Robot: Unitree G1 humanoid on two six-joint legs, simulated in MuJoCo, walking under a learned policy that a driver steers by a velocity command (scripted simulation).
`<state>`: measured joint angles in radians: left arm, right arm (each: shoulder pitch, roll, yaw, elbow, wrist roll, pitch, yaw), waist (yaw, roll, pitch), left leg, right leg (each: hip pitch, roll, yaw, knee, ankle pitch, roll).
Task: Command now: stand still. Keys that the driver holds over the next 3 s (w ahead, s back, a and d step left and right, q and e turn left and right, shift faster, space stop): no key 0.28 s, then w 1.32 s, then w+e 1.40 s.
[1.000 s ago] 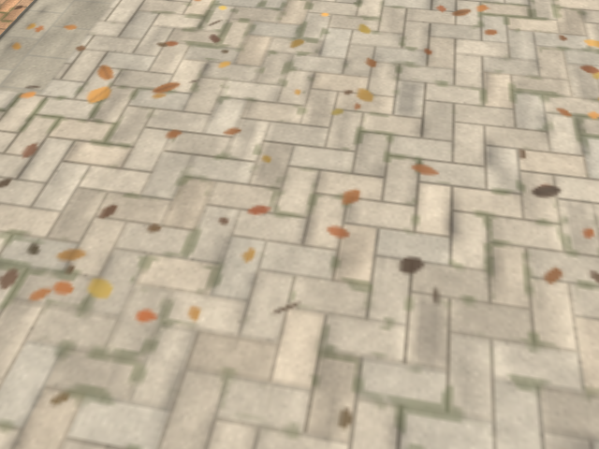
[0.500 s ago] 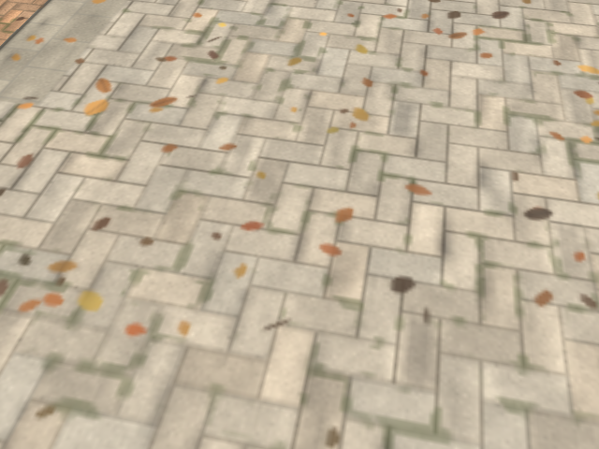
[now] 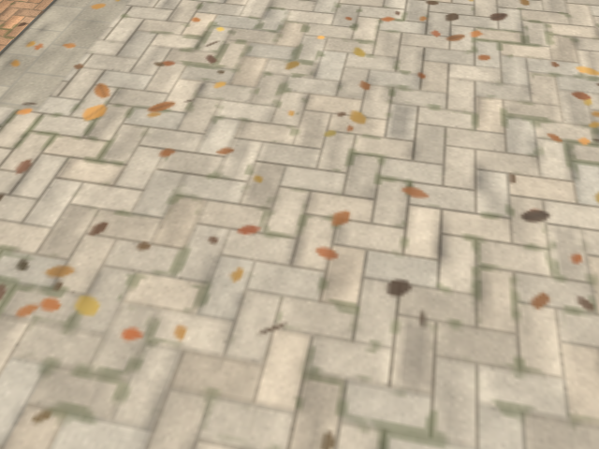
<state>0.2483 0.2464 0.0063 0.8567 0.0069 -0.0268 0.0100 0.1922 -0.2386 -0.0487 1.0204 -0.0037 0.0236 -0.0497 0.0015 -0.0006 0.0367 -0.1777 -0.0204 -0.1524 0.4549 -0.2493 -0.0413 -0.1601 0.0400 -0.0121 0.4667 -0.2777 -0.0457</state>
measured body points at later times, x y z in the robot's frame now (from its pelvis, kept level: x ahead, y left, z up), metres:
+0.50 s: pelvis +0.03 +0.01 +0.01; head +0.03 +0.02 +0.46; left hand +0.04 +0.28 -0.14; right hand +0.09 -0.26 -0.13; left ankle +0.01 +0.14 -0.70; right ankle -0.02 -0.09 -0.74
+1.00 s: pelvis +0.22 +0.07 +0.00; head +0.25 +0.08 +0.45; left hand +0.42 +0.31 -0.11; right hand +0.16 -0.18 -0.14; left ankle +0.10 +0.16 -0.74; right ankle +0.42 -0.09 -0.69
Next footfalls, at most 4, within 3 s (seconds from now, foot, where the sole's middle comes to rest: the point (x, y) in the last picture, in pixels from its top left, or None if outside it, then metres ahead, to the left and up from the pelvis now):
0.64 left None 0.14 0.16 -0.78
1.14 right None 0.51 -0.06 -0.78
1.66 left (243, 332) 0.81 0.18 -0.78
2.22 right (347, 254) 1.07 -0.10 -0.78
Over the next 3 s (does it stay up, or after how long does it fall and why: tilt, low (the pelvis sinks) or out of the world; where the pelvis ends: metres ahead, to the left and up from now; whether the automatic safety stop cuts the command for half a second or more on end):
stays up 1.34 -0.12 0.01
